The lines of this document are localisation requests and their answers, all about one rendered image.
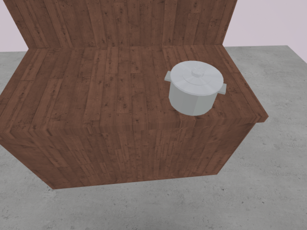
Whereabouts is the table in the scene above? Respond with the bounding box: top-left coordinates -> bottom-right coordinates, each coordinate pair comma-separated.
0,0 -> 269,189

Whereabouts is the knob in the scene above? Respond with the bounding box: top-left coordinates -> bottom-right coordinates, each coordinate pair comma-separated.
191,67 -> 205,78

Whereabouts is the pot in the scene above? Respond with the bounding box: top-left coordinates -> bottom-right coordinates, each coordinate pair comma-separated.
165,71 -> 226,116

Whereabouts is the lid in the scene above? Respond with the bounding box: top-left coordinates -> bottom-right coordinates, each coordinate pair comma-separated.
170,61 -> 224,96

